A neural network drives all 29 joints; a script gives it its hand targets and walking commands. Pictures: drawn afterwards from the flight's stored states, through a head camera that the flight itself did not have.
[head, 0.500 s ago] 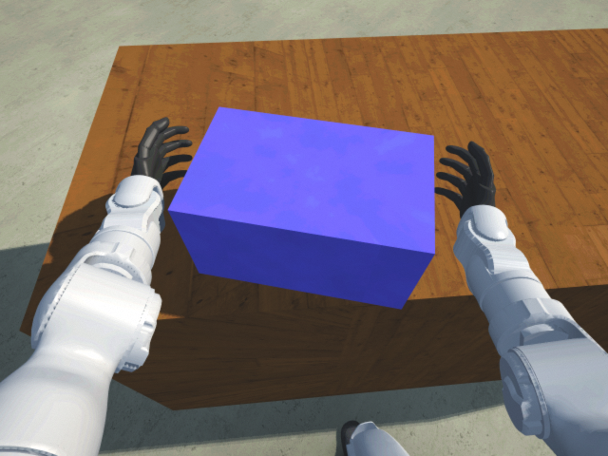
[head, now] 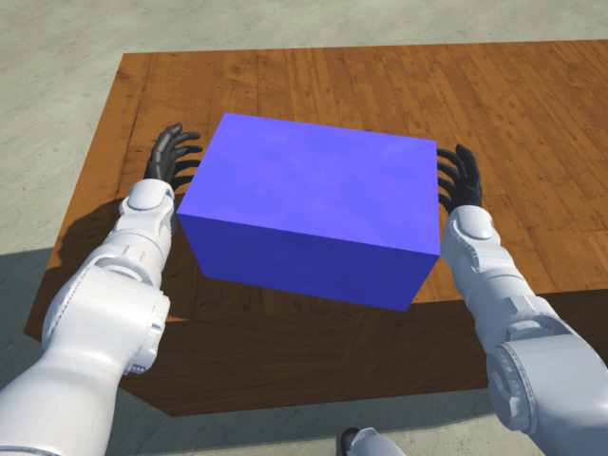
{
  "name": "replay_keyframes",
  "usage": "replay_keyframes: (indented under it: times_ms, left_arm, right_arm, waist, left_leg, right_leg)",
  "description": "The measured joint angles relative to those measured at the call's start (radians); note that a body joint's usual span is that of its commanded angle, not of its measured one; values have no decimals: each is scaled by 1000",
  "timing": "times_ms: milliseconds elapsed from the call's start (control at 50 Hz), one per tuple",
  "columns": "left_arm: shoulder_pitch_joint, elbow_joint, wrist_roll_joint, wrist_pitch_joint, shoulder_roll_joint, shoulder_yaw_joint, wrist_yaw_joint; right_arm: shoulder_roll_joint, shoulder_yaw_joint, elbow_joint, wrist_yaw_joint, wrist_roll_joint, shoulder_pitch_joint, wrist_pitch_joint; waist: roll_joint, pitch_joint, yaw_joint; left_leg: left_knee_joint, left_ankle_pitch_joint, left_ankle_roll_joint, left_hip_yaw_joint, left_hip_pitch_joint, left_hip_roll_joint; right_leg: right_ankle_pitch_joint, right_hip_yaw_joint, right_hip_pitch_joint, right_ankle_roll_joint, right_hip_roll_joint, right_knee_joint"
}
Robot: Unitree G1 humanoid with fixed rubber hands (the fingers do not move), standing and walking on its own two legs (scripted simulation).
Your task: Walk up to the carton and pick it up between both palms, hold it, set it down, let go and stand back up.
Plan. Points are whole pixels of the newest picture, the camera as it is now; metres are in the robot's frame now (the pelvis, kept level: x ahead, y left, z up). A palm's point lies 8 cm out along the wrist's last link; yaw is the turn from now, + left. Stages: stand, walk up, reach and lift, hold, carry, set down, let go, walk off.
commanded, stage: reach and lift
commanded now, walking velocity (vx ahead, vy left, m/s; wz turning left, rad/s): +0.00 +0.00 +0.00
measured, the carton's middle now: (314, 211) +0.44 -0.08 +0.05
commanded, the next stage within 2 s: none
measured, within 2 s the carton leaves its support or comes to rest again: leaves its support in 1.76 s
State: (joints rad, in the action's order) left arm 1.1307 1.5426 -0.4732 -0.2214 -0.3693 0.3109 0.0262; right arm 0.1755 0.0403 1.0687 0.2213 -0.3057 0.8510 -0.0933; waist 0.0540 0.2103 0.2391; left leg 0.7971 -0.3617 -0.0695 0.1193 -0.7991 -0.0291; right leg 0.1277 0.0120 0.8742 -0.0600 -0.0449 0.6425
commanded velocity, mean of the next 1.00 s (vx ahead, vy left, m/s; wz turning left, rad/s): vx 0.00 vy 0.00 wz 0.00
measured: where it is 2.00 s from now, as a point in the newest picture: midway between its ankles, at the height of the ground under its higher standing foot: outside the picture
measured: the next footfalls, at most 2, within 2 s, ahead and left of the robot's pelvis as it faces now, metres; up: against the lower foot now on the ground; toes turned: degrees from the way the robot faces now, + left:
none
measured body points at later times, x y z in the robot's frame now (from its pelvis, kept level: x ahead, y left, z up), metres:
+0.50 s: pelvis +0.01 +0.00 +0.01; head +0.08 +0.01 +0.45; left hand +0.51 +0.11 +0.09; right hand +0.40 -0.27 +0.08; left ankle +0.00 +0.16 -0.70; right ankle +0.09 -0.16 -0.70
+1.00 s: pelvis +0.02 +0.01 +0.02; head +0.09 +0.00 +0.46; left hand +0.51 +0.10 +0.09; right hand +0.40 -0.28 +0.08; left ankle +0.00 +0.16 -0.70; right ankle +0.09 -0.16 -0.70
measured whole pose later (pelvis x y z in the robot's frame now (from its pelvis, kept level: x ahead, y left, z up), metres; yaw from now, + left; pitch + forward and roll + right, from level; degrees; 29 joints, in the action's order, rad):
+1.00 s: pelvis +0.02 +0.01 +0.02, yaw +0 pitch +19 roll -1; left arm 1.06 1.51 -0.31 -0.28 -0.32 0.16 0.07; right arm 0.14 0.18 1.02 0.22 -0.16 0.78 -0.11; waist 0.07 0.19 0.23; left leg 0.67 -0.33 -0.06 0.11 -0.68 -0.02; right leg 0.09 0.01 0.76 -0.07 -0.06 0.52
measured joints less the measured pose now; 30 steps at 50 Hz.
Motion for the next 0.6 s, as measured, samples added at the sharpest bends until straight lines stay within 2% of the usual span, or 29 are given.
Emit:
replay_keyframes:
  times_ms: [600]
  left_arm:
    - [-35, -9, 74, -30, 26, -63, 10]
  right_arm:
    - [-24, 60, -13, 28, 73, -26, -13]
  waist:
    - [12, -5, -7]
  left_leg:
    - [-53, 12, 5, -1, 49, 1]
  right_leg:
    - [-13, -1, -50, -2, -2, -55]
